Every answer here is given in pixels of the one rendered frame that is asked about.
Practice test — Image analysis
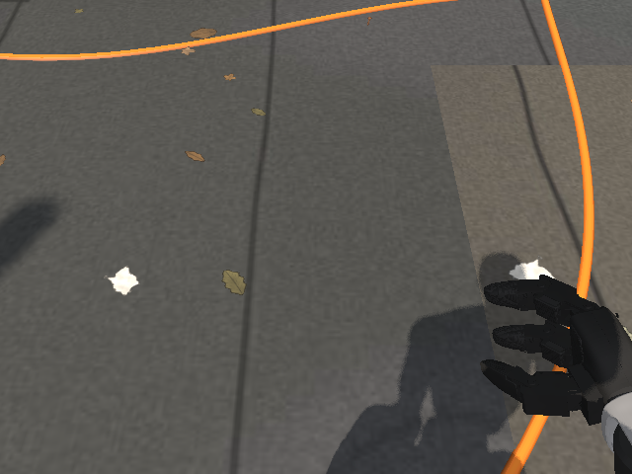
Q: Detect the robot right hand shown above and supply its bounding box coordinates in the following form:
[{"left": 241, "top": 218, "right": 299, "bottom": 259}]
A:
[{"left": 480, "top": 275, "right": 632, "bottom": 426}]

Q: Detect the robot right forearm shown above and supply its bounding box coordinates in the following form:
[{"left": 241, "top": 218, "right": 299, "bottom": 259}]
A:
[{"left": 601, "top": 392, "right": 632, "bottom": 474}]

